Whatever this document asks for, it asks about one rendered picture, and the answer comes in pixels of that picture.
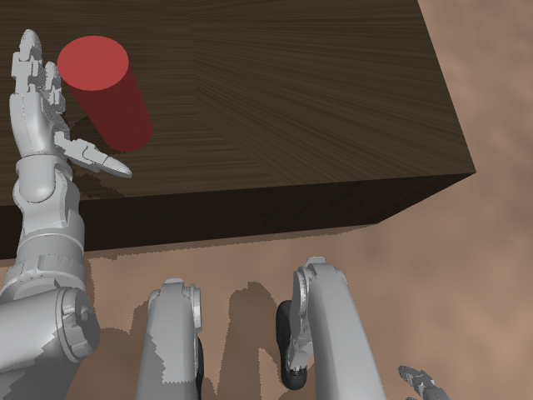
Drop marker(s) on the right robot foot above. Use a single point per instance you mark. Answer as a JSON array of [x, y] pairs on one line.
[[291, 379]]

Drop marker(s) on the left robot arm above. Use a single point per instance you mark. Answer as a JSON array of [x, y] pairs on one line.
[[47, 324]]

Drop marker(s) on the right robot hand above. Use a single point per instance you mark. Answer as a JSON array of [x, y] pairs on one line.
[[423, 384]]

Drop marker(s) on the left robot hand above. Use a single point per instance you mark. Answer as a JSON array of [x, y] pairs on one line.
[[35, 110]]

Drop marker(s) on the can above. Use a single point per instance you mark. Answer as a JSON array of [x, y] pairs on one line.
[[99, 74]]

